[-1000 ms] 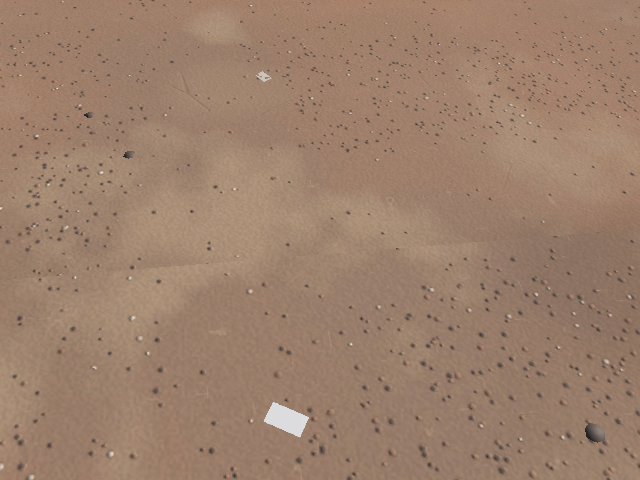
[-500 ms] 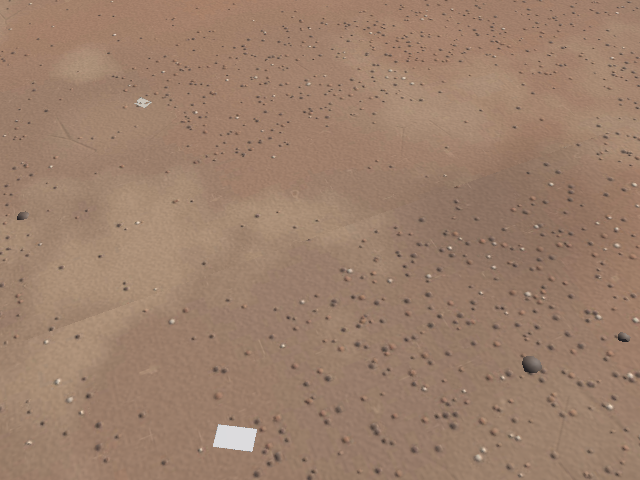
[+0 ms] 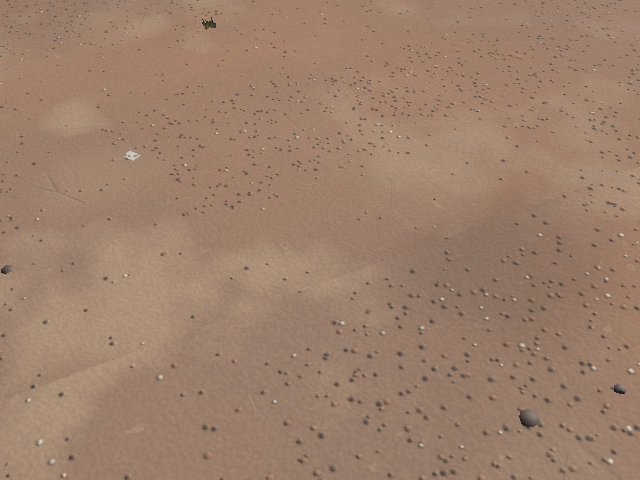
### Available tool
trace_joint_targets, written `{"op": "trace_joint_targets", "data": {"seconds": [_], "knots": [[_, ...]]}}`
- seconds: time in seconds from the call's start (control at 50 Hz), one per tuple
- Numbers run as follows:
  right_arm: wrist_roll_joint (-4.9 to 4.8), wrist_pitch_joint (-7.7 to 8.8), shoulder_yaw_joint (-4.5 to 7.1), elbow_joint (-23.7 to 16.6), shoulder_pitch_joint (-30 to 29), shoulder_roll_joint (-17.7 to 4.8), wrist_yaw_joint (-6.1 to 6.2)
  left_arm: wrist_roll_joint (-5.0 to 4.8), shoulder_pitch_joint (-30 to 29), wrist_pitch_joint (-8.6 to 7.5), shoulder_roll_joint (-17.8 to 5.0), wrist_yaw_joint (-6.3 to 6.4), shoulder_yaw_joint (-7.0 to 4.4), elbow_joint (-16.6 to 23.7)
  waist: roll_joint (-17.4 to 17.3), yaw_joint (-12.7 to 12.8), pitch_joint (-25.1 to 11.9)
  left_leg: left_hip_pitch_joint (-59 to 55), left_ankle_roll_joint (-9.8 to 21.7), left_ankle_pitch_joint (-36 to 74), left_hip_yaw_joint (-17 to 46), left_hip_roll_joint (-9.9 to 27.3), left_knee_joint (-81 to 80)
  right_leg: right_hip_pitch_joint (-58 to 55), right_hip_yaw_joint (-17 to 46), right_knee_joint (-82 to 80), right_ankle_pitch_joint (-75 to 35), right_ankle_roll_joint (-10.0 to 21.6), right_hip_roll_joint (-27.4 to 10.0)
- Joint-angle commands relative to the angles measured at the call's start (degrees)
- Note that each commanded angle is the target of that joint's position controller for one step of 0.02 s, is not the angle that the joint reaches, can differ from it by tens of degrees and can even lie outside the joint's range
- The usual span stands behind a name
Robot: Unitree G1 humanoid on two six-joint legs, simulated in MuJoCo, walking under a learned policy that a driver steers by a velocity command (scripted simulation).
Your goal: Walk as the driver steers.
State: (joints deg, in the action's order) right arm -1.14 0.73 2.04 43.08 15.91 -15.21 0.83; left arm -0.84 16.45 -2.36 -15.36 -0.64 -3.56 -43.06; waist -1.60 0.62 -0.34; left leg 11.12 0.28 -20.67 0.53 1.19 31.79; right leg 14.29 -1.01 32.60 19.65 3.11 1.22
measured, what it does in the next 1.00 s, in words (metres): walks ahead: left foot, then right foot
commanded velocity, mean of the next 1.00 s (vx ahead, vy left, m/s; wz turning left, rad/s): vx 0.45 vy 0.00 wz -0.01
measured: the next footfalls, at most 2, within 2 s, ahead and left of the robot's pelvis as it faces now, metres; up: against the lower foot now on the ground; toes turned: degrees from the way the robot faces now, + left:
left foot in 0.46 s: +0.39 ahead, +0.14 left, +0.00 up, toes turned +1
right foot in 1.00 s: +0.71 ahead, -0.10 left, +0.00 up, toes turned -2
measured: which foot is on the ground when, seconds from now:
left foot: down 0.00-0.00, up 0.02-0.44, down 0.46-1.00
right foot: down 0.00-0.46, up 0.48-0.98, down 1.00-1.00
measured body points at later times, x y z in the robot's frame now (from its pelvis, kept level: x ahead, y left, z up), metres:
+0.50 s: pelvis +0.23 +0.04 -0.02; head +0.28 +0.04 +0.43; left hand +0.20 +0.32 -0.15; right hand +0.48 -0.19 -0.08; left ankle +0.35 +0.13 -0.73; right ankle +0.01 -0.10 -0.68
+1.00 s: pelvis +0.53 +0.02 -0.01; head +0.55 +0.02 +0.44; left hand +0.76 +0.23 -0.08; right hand +0.49 -0.22 -0.15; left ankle +0.35 +0.14 -0.73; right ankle +0.67 -0.09 -0.73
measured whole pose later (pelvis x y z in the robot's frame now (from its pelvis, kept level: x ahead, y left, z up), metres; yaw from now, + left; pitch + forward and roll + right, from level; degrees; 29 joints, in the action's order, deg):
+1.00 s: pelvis +0.53 +0.02 -0.01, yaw +0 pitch +3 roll +1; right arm 4.3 6.1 0.1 52.7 27.0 -12.7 -4.3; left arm 3.4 2.1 -3.0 -13.8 -3.3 1.2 -39.4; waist 0.9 -4.8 -1.5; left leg -5.5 1.1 -23.6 -1.6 -1.6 15.1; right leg 30.9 -0.8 29.6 -1.2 5.5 -1.3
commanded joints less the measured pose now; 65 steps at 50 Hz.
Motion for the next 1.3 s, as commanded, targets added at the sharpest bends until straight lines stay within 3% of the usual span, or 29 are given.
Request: {"op": "trace_joint_targets", "data": {"seconds": [0.02,0.04,0.06,0.1,0.16,0.24,0.32,0.38,0.44,0.46,0.48,0.5,0.52,0.54,0.56,0.58,0.6,0.66,0.72,0.84,0.96,1.0,1.02,1.04,1.06,1.08,1.1,1.16,1.3], "knots": [[0.08,1.75,0.36,-7.60,-10.09,-2.24,-0.50,0.40,11.31,-2.03,-9.04,-0.12,-2.74,-0.41,9.78,5.46,1.83,23.41,2.02,-4.75,-0.38,-0.66,9.14,-17.80,20.83,-14.58,9.33,6.09,-11.28],[-0.70,2.88,0.91,-9.92,-11.67,-4.60,-0.24,0.59,13.96,-2.66,-13.04,-0.74,-3.55,0.05,18.56,6.56,2.82,33.17,0.93,-11.54,0.43,-3.79,23.23,-20.30,41.41,-22.36,12.76,14.09,-21.24],[-1.61,3.69,1.87,-9.41,-10.47,-7.20,-0.41,0.85,11.99,-3.32,-10.09,-0.57,-2.51,0.47,12.84,4.81,4.54,38.50,1.77,-12.17,4.28,-0.87,31.82,-20.71,41.93,-21.81,12.14,15.62,-22.96],[-0.90,4.67,1.81,-7.68,-8.77,-6.47,-1.17,0.69,9.40,-3.75,-7.96,-0.18,-1.75,1.35,6.48,3.26,4.10,41.51,3.55,-1.57,4.35,2.51,33.95,-22.38,31.35,-21.16,7.70,11.90,-19.00],[-0.03,4.75,1.77,-7.54,-10.54,-5.10,-2.66,0.83,8.54,-2.81,-5.45,0.12,-0.48,1.18,6.64,2.62,4.04,37.66,2.15,7.72,1.86,4.42,27.86,-19.33,19.57,-23.06,-10.51,8.76,-14.51],[0.25,4.59,0.31,-9.41,-16.82,-1.73,-3.63,0.45,10.07,-1.86,-7.08,1.11,-0.54,0.02,5.90,4.36,5.07,31.93,-0.81,16.76,-1.82,2.77,12.63,-14.91,10.09,-24.29,-20.34,7.89,-11.45],[-0.45,4.93,0.30,-10.91,-21.69,-2.74,-4.28,0.01,12.27,-1.69,-9.06,1.32,-0.91,-1.81,7.46,5.26,7.17,24.20,-0.53,22.91,-2.75,0.63,2.31,-11.53,8.16,-25.58,-19.00,7.58,-12.79],[-0.49,5.16,1.03,-11.33,-21.18,-4.86,-4.51,-0.56,11.28,-1.43,-9.66,1.30,-1.33,-2.83,7.66,2.88,6.99,22.33,2.28,20.95,-1.66,0.26,-1.11,-16.29,7.53,-22.51,-27.19,5.99,-15.26],[-0.04,4.67,3.49,-7.36,-5.97,-9.25,-3.26,0.00,9.40,-0.51,-10.83,1.62,-1.76,-2.76,8.24,-6.00,-4.28,1.07,6.42,18.51,-5.07,-3.91,-1.79,-16.03,3.57,-2.92,-53.70,3.01,-12.40],[0.30,4.27,4.30,-5.15,4.36,-11.69,-2.48,0.95,9.44,-0.41,-9.31,1.95,-1.08,-1.62,5.25,-10.07,-11.85,-17.11,9.17,18.30,2.91,3.37,1.27,-4.14,3.18,12.45,-41.68,1.31,-10.46],[1.47,4.35,5.22,-3.89,8.39,-17.66,-2.62,1.01,18.01,-1.32,0.02,1.41,1.48,-0.36,-13.16,-5.04,-22.01,-36.85,18.98,4.55,33.03,19.49,-4.49,17.20,3.17,36.47,1.78,-2.85,1.04],[0.76,4.35,4.00,-3.55,8.61,-12.13,-2.83,-0.44,16.16,-2.60,-4.66,1.04,0.66,-1.77,-12.59,-7.13,-24.23,-35.89,19.70,-6.61,46.64,20.80,-15.21,23.73,10.78,44.48,11.90,-2.60,1.59],[0.51,4.38,3.19,-3.56,3.65,-9.67,-2.55,-2.10,8.43,-3.16,-8.73,0.82,-0.67,0.35,-8.35,-6.60,-11.79,-26.96,16.46,-6.32,37.09,18.82,-16.21,28.95,9.00,46.27,8.23,-2.16,-1.74],[0.61,4.39,2.77,-3.80,-0.09,-8.35,-2.43,-1.91,4.08,-3.58,-8.70,1.02,-0.46,1.52,-2.45,-4.98,-6.32,-17.66,14.77,-0.65,29.01,16.58,-16.86,27.42,7.19,43.51,2.77,-1.62,-4.79],[1.20,4.58,2.44,-3.75,-2.69,-7.23,-2.62,-0.84,2.04,-3.61,-7.96,1.27,-0.55,1.76,-0.09,-3.01,-2.70,-9.78,13.93,6.25,23.29,14.09,-18.01,25.19,6.31,39.99,-0.68,-1.66,-6.75],[5.47,6.46,-0.83,-0.88,2.04,1.79,-1.61,9.70,3.91,-4.26,0.04,-1.16,3.13,0.48,-2.43,-1.87,-2.06,-3.07,13.12,4.86,17.88,10.88,-19.46,22.53,8.19,41.01,-5.30,0.48,-6.90],[5.39,6.74,-0.67,-0.95,0.93,1.60,-1.59,9.83,4.34,-3.82,1.59,-2.30,3.26,0.21,-3.39,-0.32,-0.46,0.32,13.26,5.79,16.46,10.23,-21.25,22.43,8.11,39.00,-6.50,0.91,-6.97],[4.57,7.86,0.29,-1.62,-2.29,-2.39,-2.47,6.22,1.72,-2.64,-2.59,-3.25,2.84,0.91,-2.02,1.21,-0.57,4.50,14.58,6.01,12.52,9.78,-23.88,25.74,6.31,33.66,-9.26,0.50,-8.07],[5.96,7.79,0.24,-0.55,1.04,-3.69,-3.19,6.46,-4.98,-2.22,-2.53,-2.62,3.65,2.96,0.47,-0.93,-0.19,1.21,16.88,13.50,11.18,11.41,-24.54,31.44,6.34,23.68,-18.65,-2.04,-9.39],[5.41,6.75,-0.38,3.92,9.90,-4.71,-5.61,5.53,-14.35,-1.00,-2.05,-3.43,4.11,5.67,-1.05,-4.11,2.24,-1.79,15.74,23.43,5.31,10.05,-22.08,25.17,1.84,7.16,-27.66,-1.64,-5.92],[5.31,5.72,0.25,7.66,12.10,-6.69,-4.92,4.31,-20.41,-1.25,-3.62,-2.37,3.10,8.47,-2.27,-4.35,3.26,-17.89,12.22,32.96,5.78,13.67,-18.60,22.58,0.63,-3.09,-19.03,2.13,-2.91],[5.42,5.75,0.78,7.90,10.36,-8.62,-4.63,2.97,-14.59,-2.14,-6.91,-1.92,1.47,7.30,-1.67,0.31,-1.68,-12.94,8.54,51.63,1.41,9.93,-9.65,4.21,-2.70,-3.96,-22.34,5.57,0.39],[6.44,6.11,-0.05,7.23,12.51,-5.72,-4.52,2.69,-4.27,-2.82,-10.07,-1.64,0.52,4.53,2.46,2.42,-12.52,-3.86,4.82,48.73,-1.62,5.08,3.74,-17.42,0.94,3.22,-31.08,11.10,-3.03],[7.67,6.81,-2.51,6.41,20.90,0.67,-4.80,2.67,10.05,-2.48,-10.58,-1.29,0.57,1.59,13.76,4.27,-28.46,17.26,0.11,18.36,-1.83,-3.62,23.13,-47.93,25.11,-1.87,-27.23,23.81,-18.50],[5.71,6.56,-1.37,6.46,13.43,-2.67,-6.11,4.21,20.83,-2.18,-8.19,-0.67,0.57,-2.41,10.13,10.29,-24.17,28.72,0.73,-10.27,2.65,-7.67,35.97,-48.54,38.92,-12.46,-14.84,21.37,-21.83],[3.92,6.52,-0.49,3.80,3.80,-3.32,-5.81,4.20,18.74,-3.36,-9.77,-0.27,-0.52,-4.17,8.41,10.01,-7.75,37.26,3.20,-7.07,6.17,-3.13,42.65,-35.71,33.06,-15.77,-3.29,14.46,-19.94],[4.41,6.82,-0.19,3.66,0.58,-4.30,-4.37,3.64,10.99,-3.80,-8.19,0.04,-0.37,-3.34,6.34,7.04,0.42,36.94,4.08,-1.94,5.48,1.28,41.46,-21.93,26.68,-18.08,-2.15,12.69,-18.52],[6.71,5.47,-1.80,4.19,2.65,-0.18,-3.58,3.47,0.45,-3.89,0.65,0.52,2.56,-1.27,4.29,-0.88,-1.87,25.03,4.38,4.20,5.34,5.73,35.44,-6.73,15.94,-23.93,-16.09,12.66,-17.00],[4.94,4.16,-1.40,2.69,-5.83,-0.43,-6.07,6.56,4.54,-5.13,-2.45,-0.70,1.88,-3.50,2.87,-0.10,0.88,29.64,2.38,27.01,1.90,4.65,15.42,-4.98,-1.11,-26.41,-30.14,11.20,-14.05]]}}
